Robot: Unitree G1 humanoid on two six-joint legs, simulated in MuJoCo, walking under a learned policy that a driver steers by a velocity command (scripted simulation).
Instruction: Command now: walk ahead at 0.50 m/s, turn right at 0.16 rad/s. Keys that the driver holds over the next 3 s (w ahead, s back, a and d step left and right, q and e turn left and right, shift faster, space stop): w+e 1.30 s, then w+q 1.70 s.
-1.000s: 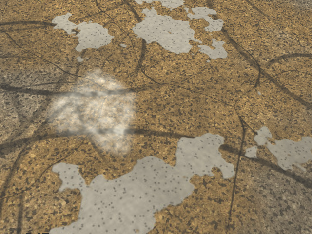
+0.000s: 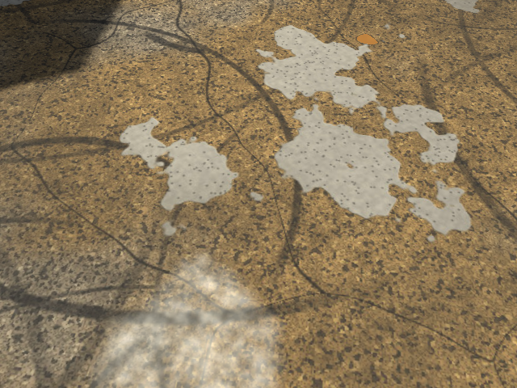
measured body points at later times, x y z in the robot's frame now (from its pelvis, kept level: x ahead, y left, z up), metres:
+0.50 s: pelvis +0.28 -0.09 +0.00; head +0.31 -0.11 +0.44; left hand +0.44 +0.16 -0.10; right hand +0.37 -0.39 -0.11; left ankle +0.37 +0.08 -0.67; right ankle +0.28 -0.15 -0.75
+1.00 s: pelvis +0.56 -0.12 +0.00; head +0.58 -0.13 +0.44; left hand +0.82 +0.04 -0.10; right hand +0.49 -0.41 -0.11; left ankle +0.61 -0.03 -0.75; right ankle +0.50 -0.26 -0.67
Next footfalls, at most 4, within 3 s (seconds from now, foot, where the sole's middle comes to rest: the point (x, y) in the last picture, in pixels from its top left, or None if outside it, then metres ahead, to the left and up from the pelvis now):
0.28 right None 0.32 -0.16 -0.78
0.78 left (270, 328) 0.65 -0.05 -0.78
1.28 right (402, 299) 0.72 -0.43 -0.78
1.84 left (391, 197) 1.10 -0.48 -0.78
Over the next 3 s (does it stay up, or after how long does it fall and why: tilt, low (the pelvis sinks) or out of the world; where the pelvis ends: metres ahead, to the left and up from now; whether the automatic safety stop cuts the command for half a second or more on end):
stays up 1.50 -0.65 -0.01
